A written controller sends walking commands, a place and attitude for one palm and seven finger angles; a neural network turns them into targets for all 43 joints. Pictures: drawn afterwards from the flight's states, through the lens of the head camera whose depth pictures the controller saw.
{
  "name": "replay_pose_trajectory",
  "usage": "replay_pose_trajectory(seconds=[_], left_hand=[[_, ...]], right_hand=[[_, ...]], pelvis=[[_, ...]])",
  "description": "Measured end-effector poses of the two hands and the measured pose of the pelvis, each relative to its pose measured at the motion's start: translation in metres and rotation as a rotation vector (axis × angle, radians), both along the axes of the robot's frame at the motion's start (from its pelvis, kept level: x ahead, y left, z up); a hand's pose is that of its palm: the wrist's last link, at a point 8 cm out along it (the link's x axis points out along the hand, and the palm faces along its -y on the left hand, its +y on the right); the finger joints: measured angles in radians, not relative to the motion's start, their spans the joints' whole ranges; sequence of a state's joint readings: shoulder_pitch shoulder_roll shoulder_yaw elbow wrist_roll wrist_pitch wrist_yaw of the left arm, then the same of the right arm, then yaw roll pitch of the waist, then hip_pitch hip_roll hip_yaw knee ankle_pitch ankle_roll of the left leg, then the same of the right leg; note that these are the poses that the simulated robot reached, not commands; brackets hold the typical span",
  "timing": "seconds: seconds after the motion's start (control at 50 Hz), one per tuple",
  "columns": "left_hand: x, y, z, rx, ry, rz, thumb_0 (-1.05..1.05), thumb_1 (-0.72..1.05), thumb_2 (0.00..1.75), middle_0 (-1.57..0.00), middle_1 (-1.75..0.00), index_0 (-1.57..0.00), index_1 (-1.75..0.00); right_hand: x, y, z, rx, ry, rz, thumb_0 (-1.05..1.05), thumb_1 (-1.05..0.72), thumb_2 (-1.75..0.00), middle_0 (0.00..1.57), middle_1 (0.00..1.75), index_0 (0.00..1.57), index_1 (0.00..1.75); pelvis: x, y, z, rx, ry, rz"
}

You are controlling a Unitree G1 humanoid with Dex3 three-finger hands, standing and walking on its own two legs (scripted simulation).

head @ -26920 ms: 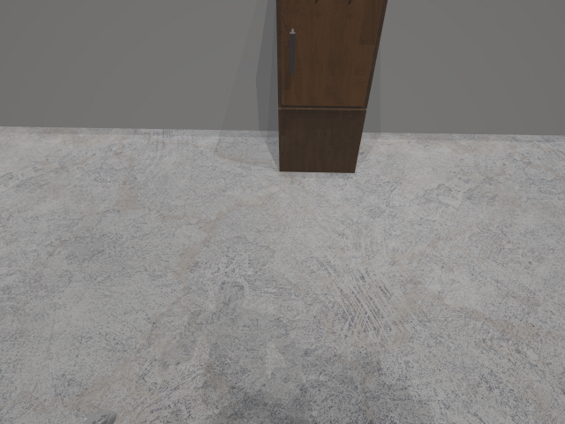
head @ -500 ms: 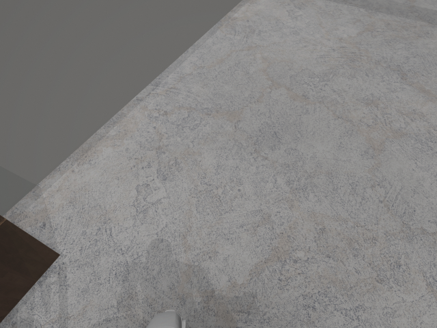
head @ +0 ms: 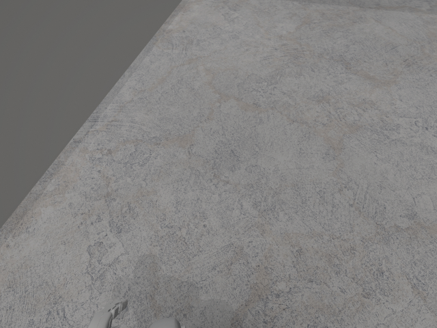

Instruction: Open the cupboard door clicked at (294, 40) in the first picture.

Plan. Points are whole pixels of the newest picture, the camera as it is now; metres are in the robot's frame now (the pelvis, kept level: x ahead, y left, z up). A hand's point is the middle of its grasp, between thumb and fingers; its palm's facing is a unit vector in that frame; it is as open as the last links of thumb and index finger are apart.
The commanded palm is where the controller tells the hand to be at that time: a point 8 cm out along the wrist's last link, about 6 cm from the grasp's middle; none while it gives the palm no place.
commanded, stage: walk to a spot facing it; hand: left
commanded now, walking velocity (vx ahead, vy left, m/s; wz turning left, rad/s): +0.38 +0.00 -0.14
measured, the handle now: out of the picture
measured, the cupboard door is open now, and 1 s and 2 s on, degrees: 48 48 48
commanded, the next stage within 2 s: turn to face it in 0.70 s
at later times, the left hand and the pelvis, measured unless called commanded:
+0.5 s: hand (164, 234) +0.34 +0.15 -0.16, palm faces -0.04 -0.98 -0.22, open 7.4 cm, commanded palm none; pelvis +0.24 -0.04 -0.01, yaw -4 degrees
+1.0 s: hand (180, 185) +0.49 +0.13 -0.17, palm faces +0.12 -0.97 -0.19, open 7.3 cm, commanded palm none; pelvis +0.46 -0.06 +0.00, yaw +4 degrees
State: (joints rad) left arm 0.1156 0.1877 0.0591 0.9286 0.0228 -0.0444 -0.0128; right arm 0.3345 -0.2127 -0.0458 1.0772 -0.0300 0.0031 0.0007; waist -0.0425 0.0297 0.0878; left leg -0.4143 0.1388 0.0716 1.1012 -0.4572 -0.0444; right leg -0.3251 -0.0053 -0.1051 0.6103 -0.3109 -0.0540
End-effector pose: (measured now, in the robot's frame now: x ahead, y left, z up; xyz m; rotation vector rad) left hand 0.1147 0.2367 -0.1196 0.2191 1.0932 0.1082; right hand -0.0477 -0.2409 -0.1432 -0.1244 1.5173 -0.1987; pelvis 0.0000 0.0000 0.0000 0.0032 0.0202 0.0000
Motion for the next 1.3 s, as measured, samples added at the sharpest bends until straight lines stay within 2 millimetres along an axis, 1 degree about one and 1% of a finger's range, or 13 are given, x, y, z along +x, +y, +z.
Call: replay_pose_trajectory(seconds=[0.12,0.24,0.3,0.36,0.48,0.54,0.62,0.72,0.86,0.98,1.12,1.22,1.3], left_hand=[[-0.002,-0.003,-0.006,-0.022,0.167,0.041,-0.01,0.94,0.90,-0.20,-0.30,-0.20,-0.30],[0.012,0.013,-0.027,-0.025,0.305,0.068,0.00,0.93,0.90,-0.20,-0.30,-0.20,-0.30],[0.043,0.012,-0.025,-0.014,0.316,0.054,0.00,0.92,0.90,-0.20,-0.30,-0.20,-0.30],[0.094,0.001,-0.015,-0.022,0.250,0.048,0.00,0.92,0.90,-0.19,-0.30,-0.19,-0.30],[0.204,-0.035,-0.004,-0.020,0.077,-0.008,0.00,0.92,0.90,-0.19,-0.30,-0.19,-0.30],[0.238,-0.050,-0.008,-0.011,0.031,0.013,0.00,0.91,0.90,-0.20,-0.30,-0.19,-0.30],[0.250,-0.066,-0.005,-0.017,0.086,0.051,0.00,0.92,0.90,-0.20,-0.30,-0.20,-0.30],[0.250,-0.068,-0.006,-0.031,0.215,0.088,-0.01,0.94,0.90,-0.20,-0.30,-0.20,-0.30],[0.262,-0.063,-0.033,-0.065,0.376,0.146,0.00,0.92,0.90,-0.20,-0.30,-0.20,-0.30],[0.344,-0.062,-0.024,-0.052,0.258,0.181,0.00,0.92,0.90,-0.20,-0.30,-0.19,-0.30],[0.437,-0.074,-0.009,-0.001,0.016,0.213,0.00,0.91,0.90,-0.20,-0.30,-0.20,-0.30],[0.452,-0.082,0.000,0.009,0.015,0.262,0.00,0.91,0.90,-0.20,-0.30,-0.20,-0.30],[0.448,-0.085,-0.001,-0.012,0.050,0.311,0.00,0.91,0.90,-0.20,-0.30,-0.20,-0.30]], right_hand=[[0.128,-0.006,0.020,-0.023,-0.216,0.021,0.01,-0.91,-0.90,0.20,0.30,0.19,0.30],[0.240,0.002,0.016,-0.051,-0.391,0.069,0.01,-0.91,-0.90,0.20,0.30,0.19,0.30],[0.259,0.004,0.017,-0.046,-0.399,0.054,0.00,-0.91,-0.90,0.20,0.30,0.19,0.30],[0.259,0.004,0.014,-0.021,-0.318,0.043,0.00,-0.91,-0.90,0.20,0.30,0.20,0.30],[0.253,-0.024,-0.004,0.025,-0.126,-0.010,0.01,-0.92,-0.90,0.20,0.30,0.20,0.30],[0.267,-0.042,-0.013,0.030,-0.051,-0.018,0.01,-0.92,-0.90,0.20,0.30,0.20,0.30],[0.326,-0.060,0.003,0.003,-0.085,-0.005,0.01,-0.91,-0.90,0.20,0.30,0.20,0.30],[0.428,-0.065,0.021,-0.009,-0.219,0.039,0.01,-0.91,-0.90,0.20,0.30,0.19,0.30],[0.558,-0.049,0.014,-0.034,-0.383,0.134,0.01,-0.91,-0.90,0.20,0.30,0.19,0.30],[0.582,-0.047,0.013,-0.018,-0.303,0.179,0.00,-0.91,-0.90,0.20,0.30,0.20,0.30],[0.615,-0.086,-0.003,-0.005,-0.190,0.220,0.01,-0.92,-0.90,0.20,0.30,0.20,0.30],[0.670,-0.102,0.008,-0.025,-0.207,0.265,0.01,-0.91,-0.90,0.20,0.30,0.20,0.30],[0.723,-0.094,0.025,-0.029,-0.266,0.340,0.01,-0.91,-0.90,0.20,0.30,0.19,0.30]], pelvis=[[0.059,-0.003,0.013,0.007,0.015,-0.040],[0.124,0.006,-0.003,-0.005,-0.005,-0.082],[0.151,0.002,-0.002,0.009,-0.011,-0.084],[0.176,-0.006,0.006,0.012,-0.008,-0.079],[0.234,-0.036,0.000,0.022,-0.017,-0.069],[0.263,-0.050,-0.007,0.015,-0.021,-0.052],[0.301,-0.059,0.005,0.002,-0.008,-0.034],[0.350,-0.065,0.015,0.011,0.008,-0.024],[0.421,-0.052,-0.006,-0.014,-0.023,-0.015],[0.455,-0.061,0.002,-0.011,-0.015,0.057],[0.495,-0.092,-0.006,0.015,0.003,0.150],[0.521,-0.099,0.002,0.018,-0.002,0.225],[0.540,-0.098,0.010,0.035,0.007,0.274]])
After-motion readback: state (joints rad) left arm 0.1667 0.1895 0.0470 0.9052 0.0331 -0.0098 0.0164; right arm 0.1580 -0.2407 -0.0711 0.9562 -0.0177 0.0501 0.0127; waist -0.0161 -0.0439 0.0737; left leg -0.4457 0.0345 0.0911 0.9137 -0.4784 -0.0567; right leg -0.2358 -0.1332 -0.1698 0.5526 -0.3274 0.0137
